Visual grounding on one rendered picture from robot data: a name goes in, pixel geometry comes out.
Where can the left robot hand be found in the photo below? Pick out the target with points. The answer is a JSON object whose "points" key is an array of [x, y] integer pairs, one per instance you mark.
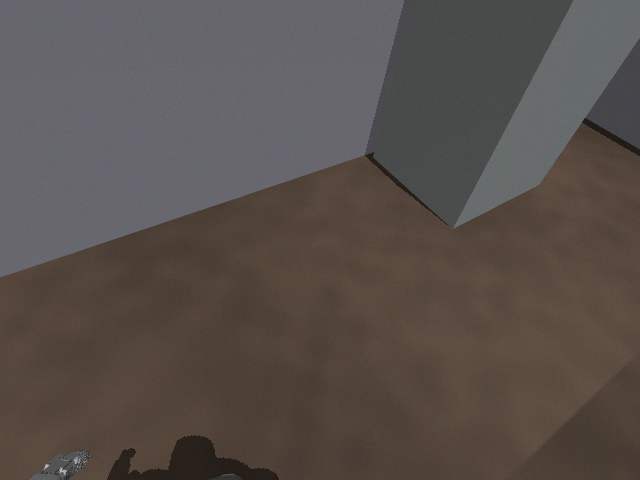
{"points": [[63, 467]]}

